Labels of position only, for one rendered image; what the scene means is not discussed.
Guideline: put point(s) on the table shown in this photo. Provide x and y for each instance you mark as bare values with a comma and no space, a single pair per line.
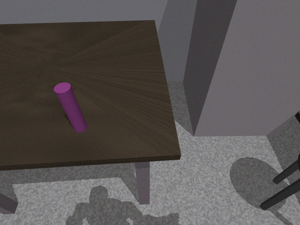
116,72

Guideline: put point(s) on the stool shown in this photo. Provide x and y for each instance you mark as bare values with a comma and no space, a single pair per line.
286,192

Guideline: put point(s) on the can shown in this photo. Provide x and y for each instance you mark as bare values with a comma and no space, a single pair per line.
71,107

